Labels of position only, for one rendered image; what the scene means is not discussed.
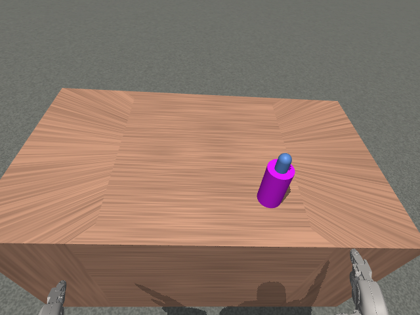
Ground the left robot hand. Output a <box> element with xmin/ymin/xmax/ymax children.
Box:
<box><xmin>38</xmin><ymin>280</ymin><xmax>66</xmax><ymax>315</ymax></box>

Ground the right robot hand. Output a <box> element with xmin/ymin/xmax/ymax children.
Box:
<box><xmin>336</xmin><ymin>249</ymin><xmax>389</xmax><ymax>315</ymax></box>

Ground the bottle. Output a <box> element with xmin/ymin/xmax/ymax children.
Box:
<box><xmin>257</xmin><ymin>153</ymin><xmax>295</xmax><ymax>208</ymax></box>

